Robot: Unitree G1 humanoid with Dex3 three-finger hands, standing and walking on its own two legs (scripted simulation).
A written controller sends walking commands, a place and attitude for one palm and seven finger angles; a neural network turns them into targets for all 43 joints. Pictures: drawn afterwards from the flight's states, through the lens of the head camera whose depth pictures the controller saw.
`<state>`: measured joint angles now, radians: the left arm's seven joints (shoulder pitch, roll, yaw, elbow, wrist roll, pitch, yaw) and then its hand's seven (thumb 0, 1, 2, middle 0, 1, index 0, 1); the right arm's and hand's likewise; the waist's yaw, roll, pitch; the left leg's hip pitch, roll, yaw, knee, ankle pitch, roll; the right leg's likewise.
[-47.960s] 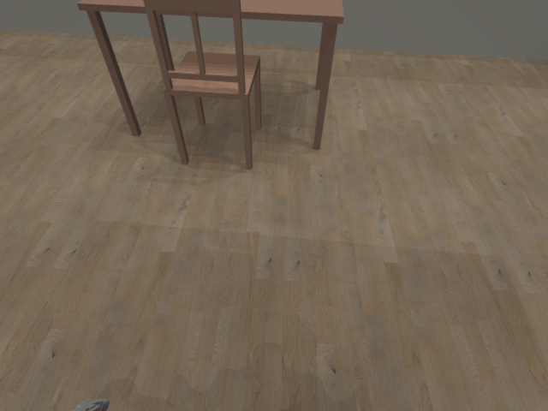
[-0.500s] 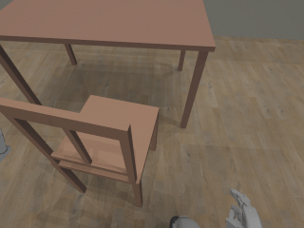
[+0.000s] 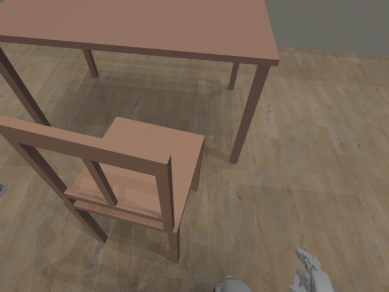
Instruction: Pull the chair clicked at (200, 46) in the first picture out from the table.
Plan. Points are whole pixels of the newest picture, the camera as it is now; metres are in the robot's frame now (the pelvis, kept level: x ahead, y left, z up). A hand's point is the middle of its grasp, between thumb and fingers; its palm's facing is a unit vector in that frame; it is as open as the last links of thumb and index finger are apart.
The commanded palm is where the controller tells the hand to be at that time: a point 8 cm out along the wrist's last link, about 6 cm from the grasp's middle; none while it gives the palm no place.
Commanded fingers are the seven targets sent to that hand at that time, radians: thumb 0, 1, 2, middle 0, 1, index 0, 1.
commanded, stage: step back with the hand held close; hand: left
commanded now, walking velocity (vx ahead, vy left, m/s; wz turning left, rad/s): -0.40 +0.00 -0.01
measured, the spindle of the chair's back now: (102, 183) +0.37 +0.25 -0.08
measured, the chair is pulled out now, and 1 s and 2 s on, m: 0.34 0.34 0.34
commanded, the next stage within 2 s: stop stepping back and stand still in 0.68 s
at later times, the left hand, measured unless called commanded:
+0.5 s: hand out of the picture +0.15 +0.26 +0.18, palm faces +0.38 -0.78 -0.50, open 7.4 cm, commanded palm +0.07 +0.30 +0.20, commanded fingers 0.00 0.90 0.90 -0.20 -0.30 -0.20 -0.30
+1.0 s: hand out of the picture +0.06 +0.23 +0.18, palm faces +0.25 -0.84 -0.49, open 7.4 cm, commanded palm -0.01 +0.28 +0.20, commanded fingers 0.00 0.90 0.90 -0.20 -0.30 -0.20 -0.30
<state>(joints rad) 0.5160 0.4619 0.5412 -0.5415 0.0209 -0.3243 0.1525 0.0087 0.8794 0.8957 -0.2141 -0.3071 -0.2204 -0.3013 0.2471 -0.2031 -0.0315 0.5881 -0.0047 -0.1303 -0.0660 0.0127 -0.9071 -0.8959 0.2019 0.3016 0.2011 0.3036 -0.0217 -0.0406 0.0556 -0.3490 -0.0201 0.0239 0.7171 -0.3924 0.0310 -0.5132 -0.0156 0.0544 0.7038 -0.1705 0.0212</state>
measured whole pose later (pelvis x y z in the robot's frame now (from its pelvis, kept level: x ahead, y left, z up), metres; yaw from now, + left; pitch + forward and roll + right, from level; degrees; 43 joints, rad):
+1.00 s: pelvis -0.18 +0.00 +0.02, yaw -6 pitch +0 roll -1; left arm 0.62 0.47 0.45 -0.56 -0.04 -0.22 0.14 0.01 0.88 0.90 -0.21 -0.31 -0.22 -0.30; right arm 0.23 -0.21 -0.01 0.61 0.01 -0.13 -0.08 0.01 -0.91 -0.90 0.20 0.30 0.20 0.30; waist -0.04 -0.06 0.04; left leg -0.33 0.01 0.03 0.55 -0.21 0.03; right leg -0.29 -0.04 -0.02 0.54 -0.29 0.03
